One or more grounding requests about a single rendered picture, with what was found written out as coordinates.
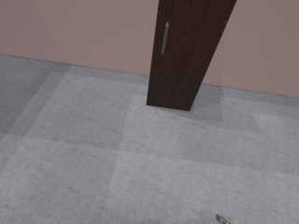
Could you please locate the handle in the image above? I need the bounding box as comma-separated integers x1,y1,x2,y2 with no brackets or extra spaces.
161,22,169,55

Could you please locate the robot right hand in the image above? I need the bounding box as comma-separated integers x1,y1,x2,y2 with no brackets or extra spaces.
216,214,235,224

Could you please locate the cupboard door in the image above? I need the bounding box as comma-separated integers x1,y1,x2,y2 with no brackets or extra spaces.
153,0,234,77

